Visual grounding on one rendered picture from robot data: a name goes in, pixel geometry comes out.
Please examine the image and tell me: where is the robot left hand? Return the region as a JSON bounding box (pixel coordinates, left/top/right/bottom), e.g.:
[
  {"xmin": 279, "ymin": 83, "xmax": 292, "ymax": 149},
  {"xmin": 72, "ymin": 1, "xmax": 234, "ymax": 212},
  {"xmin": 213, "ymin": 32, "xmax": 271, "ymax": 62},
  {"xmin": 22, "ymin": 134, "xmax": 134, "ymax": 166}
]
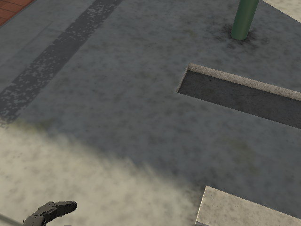
[{"xmin": 23, "ymin": 201, "xmax": 77, "ymax": 226}]

